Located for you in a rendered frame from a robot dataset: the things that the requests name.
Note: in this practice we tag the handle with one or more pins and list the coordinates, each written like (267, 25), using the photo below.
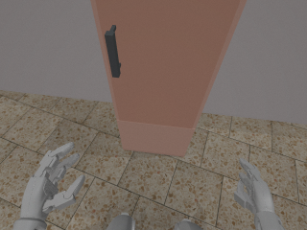
(112, 52)

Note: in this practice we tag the robot right forearm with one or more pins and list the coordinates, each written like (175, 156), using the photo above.
(266, 220)

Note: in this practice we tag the robot left forearm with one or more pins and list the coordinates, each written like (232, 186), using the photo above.
(29, 224)

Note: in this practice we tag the robot right hand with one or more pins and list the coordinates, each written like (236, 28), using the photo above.
(259, 197)

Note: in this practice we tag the robot left hand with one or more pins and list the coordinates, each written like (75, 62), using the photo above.
(44, 183)

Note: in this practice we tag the robot right thigh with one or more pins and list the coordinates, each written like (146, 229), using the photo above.
(187, 225)

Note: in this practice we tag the cupboard door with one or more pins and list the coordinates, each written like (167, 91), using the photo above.
(168, 50)

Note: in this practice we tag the robot left thigh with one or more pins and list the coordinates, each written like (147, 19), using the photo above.
(122, 222)

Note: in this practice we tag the robot thigh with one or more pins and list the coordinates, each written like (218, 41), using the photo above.
(187, 225)
(122, 222)

